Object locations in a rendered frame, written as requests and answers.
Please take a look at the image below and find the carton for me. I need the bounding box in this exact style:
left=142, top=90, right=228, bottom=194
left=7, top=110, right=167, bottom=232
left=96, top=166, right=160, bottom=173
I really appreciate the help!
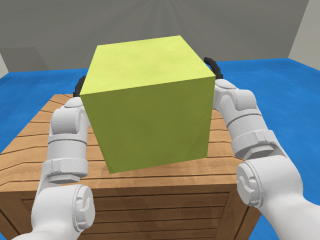
left=79, top=35, right=216, bottom=174

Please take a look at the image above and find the left robot forearm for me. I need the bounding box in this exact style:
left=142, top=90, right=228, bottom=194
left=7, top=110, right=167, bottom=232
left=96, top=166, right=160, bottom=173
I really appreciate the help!
left=31, top=97, right=91, bottom=229

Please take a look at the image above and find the right robot upper arm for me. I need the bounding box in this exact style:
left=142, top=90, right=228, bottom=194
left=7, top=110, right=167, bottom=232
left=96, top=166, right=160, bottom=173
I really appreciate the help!
left=236, top=155, right=320, bottom=240

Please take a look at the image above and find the robot right hand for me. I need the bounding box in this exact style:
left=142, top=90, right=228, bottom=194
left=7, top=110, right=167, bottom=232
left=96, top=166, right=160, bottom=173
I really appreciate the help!
left=203, top=57, right=223, bottom=80

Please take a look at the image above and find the left robot upper arm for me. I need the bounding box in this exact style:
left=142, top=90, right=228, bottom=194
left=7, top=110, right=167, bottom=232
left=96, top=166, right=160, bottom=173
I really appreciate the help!
left=11, top=184, right=96, bottom=240

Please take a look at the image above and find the right robot forearm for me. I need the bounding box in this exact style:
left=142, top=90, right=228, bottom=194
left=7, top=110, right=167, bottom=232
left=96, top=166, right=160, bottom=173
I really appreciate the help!
left=212, top=79, right=304, bottom=194

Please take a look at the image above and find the pedestal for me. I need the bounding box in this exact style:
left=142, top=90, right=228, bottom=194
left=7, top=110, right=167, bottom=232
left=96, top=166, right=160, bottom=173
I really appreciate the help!
left=0, top=94, right=262, bottom=240

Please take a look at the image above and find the robot left hand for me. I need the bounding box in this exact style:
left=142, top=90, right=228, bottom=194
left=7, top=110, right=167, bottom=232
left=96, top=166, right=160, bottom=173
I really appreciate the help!
left=73, top=75, right=86, bottom=98

